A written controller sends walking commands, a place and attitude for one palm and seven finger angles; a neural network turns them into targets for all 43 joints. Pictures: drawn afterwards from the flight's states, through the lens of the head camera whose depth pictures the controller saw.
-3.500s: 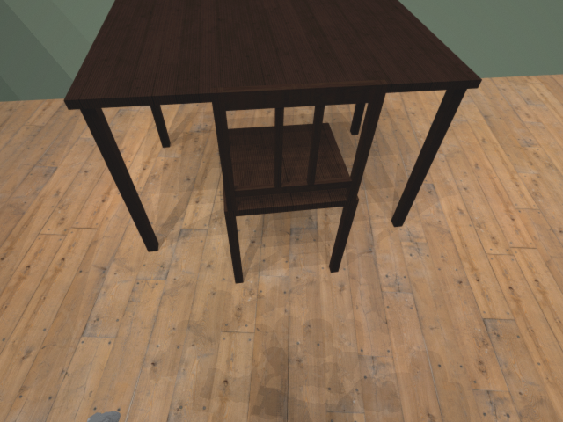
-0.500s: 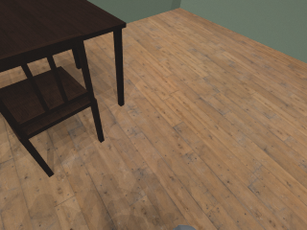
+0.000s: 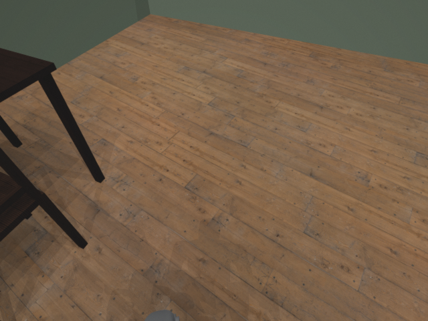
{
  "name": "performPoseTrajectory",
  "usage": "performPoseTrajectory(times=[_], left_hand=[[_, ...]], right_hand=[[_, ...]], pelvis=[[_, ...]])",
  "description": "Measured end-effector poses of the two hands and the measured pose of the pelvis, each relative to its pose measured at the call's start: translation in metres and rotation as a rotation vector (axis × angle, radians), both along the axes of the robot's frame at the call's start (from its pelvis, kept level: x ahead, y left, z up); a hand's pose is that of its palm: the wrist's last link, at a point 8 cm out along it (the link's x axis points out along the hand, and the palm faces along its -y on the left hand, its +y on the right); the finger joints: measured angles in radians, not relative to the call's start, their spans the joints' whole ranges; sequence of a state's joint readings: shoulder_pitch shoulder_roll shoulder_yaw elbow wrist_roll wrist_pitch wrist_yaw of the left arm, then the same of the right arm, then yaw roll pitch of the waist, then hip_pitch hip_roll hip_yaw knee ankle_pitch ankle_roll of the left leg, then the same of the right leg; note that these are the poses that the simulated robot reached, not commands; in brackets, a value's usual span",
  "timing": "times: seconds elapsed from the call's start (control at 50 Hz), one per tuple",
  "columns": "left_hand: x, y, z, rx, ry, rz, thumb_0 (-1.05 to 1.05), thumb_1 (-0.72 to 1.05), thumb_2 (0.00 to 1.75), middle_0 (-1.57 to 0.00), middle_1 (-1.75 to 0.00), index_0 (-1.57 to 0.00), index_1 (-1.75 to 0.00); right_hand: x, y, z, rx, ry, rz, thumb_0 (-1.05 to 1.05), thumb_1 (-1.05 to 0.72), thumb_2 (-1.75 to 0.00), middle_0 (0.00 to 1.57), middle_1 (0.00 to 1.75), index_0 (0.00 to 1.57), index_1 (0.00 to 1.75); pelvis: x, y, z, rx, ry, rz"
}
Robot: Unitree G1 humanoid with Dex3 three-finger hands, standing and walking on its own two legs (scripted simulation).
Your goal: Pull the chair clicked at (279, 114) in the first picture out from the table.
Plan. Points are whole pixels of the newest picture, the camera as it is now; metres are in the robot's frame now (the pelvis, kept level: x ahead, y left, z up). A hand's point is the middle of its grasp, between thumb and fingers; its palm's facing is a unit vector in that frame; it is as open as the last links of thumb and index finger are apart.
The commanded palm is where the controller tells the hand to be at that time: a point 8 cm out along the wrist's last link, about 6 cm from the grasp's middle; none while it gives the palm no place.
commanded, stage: walk to a spot facing it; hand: left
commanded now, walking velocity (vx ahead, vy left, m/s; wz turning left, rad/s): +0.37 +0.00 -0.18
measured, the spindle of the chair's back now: out of the picture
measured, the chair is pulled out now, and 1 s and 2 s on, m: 0.00 0.00 0.00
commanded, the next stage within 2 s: turn to face it in 0.66 s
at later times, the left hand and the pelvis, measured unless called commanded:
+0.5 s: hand (113, 279) +0.25 +0.26 -0.18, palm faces -0.12 -0.98 -0.15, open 7.3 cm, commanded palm none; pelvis +0.19 +0.08 +0.00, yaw -13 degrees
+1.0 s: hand (178, 208) +0.44 +0.12 -0.16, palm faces -0.38 -0.90 -0.19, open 7.3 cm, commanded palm none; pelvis +0.26 +0.02 -0.01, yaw -21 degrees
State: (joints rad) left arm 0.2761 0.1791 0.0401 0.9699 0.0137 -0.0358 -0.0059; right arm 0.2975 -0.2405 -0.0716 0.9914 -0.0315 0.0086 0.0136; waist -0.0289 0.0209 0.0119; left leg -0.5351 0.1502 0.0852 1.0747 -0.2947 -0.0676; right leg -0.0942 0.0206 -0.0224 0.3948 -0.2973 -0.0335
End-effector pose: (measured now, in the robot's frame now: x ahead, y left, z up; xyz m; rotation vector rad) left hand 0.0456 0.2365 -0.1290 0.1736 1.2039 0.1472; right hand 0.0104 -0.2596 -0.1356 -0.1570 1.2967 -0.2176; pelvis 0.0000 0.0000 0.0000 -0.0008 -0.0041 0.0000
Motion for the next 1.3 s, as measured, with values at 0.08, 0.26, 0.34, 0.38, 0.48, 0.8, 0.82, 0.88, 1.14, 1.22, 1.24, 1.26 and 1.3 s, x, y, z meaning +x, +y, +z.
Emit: performPoseTrajectory(times=[0.08,0.26,0.34,0.38,0.48,0.8,0.82,0.88,1.14,1.22,1.24,1.26,1.3], left_hand=[[-0.013,0.002,-0.009,-0.023,0.119,0.015,0.00,0.91,0.90,-0.21,-0.30,-0.21,-0.30],[-0.002,0.037,-0.047,-0.077,0.344,0.067,0.00,0.91,0.90,-0.21,-0.30,-0.21,-0.30],[0.052,0.058,-0.048,-0.073,0.331,0.006,0.01,0.91,0.90,-0.20,-0.30,-0.20,-0.30],[0.091,0.066,-0.043,-0.070,0.281,-0.028,0.01,0.91,0.90,-0.20,-0.30,-0.20,-0.30],[0.188,0.073,-0.028,-0.057,0.139,-0.102,0.00,0.91,0.90,-0.20,-0.30,-0.20,-0.30],[0.391,-0.017,-0.012,-0.017,-0.044,-0.440,0.00,0.91,0.90,-0.20,-0.30,-0.20,-0.30],[0.399,-0.027,-0.013,-0.012,-0.063,-0.462,0.00,0.91,0.90,-0.20,-0.30,-0.20,-0.30],[0.414,-0.050,-0.014,-0.010,-0.118,-0.492,0.00,0.91,0.90,-0.20,-0.30,-0.20,-0.30],[0.384,-0.038,-0.016,-0.085,-0.099,-0.310,-0.01,0.92,0.90,-0.21,-0.30,-0.21,-0.30],[0.364,0.005,-0.035,-0.080,-0.061,-0.213,-0.01,0.91,0.90,-0.21,-0.30,-0.21,-0.30],[0.358,0.017,-0.040,-0.074,-0.041,-0.189,-0.01,0.91,0.90,-0.21,-0.30,-0.21,-0.30],[0.351,0.029,-0.042,-0.061,-0.015,-0.173,-0.01,0.91,0.90,-0.21,-0.30,-0.21,-0.30],[0.337,0.050,-0.040,-0.034,0.035,-0.147,0.00,0.91,0.90,-0.21,-0.30,-0.20,-0.30]], right_hand=[[0.067,0.013,0.006,0.007,-0.104,0.021,0.00,-0.91,-0.90,0.19,0.30,0.20,0.30],[0.211,0.069,0.004,-0.027,-0.269,0.088,0.00,-0.91,-0.90,0.20,0.30,0.20,0.30],[0.218,0.087,0.011,-0.033,-0.261,0.024,0.00,-0.91,-0.90,0.20,0.30,0.20,0.30],[0.210,0.095,0.014,-0.030,-0.228,-0.017,0.00,-0.91,-0.90,0.20,0.30,0.20,0.30],[0.188,0.093,0.020,-0.066,-0.154,-0.149,-0.02,-0.95,-0.90,0.20,0.30,0.20,0.30],[0.109,0.117,-0.022,0.081,0.119,-0.467,0.00,-0.91,-0.90,0.20,0.30,0.20,0.30],[0.106,0.117,-0.027,0.094,0.131,-0.481,0.00,-0.91,-0.90,0.20,0.30,0.20,0.30],[0.103,0.112,-0.036,0.124,0.167,-0.504,0.00,-0.91,-0.90,0.20,0.30,0.20,0.30],[0.192,0.078,-0.012,0.061,0.061,-0.332,0.00,-0.91,-0.90,0.19,0.30,0.20,0.30],[0.222,0.072,-0.009,-0.009,0.020,-0.239,0.00,-0.92,-0.90,0.20,0.30,0.20,0.30],[0.229,0.072,-0.008,-0.025,0.008,-0.222,0.00,-0.92,-0.90,0.20,0.30,0.20,0.30],[0.235,0.072,-0.006,-0.037,-0.002,-0.206,0.00,-0.92,-0.90,0.20,0.30,0.20,0.30],[0.243,0.074,0.001,-0.054,-0.017,-0.183,0.00,-0.91,-0.90,0.20,0.30,0.20,0.30]], pelvis=[[0.028,0.009,0.000,-0.011,0.003,-0.030],[0.115,0.051,-0.027,-0.038,-0.008,-0.094],[0.143,0.064,-0.020,-0.027,-0.030,-0.153],[0.155,0.068,-0.013,-0.027,-0.033,-0.169],[0.184,0.078,-0.002,-0.026,-0.028,-0.219],[0.244,0.048,-0.015,0.004,-0.021,-0.403],[0.247,0.042,-0.019,0.005,-0.018,-0.408],[0.250,0.030,-0.025,-0.004,-0.016,-0.405],[0.262,0.035,-0.010,-0.015,-0.007,-0.273],[0.264,0.053,-0.020,-0.036,0.005,-0.215],[0.264,0.058,-0.022,-0.034,0.009,-0.204],[0.264,0.061,-0.022,-0.033,0.010,-0.198],[0.264,0.066,-0.018,-0.035,0.014,-0.189]])
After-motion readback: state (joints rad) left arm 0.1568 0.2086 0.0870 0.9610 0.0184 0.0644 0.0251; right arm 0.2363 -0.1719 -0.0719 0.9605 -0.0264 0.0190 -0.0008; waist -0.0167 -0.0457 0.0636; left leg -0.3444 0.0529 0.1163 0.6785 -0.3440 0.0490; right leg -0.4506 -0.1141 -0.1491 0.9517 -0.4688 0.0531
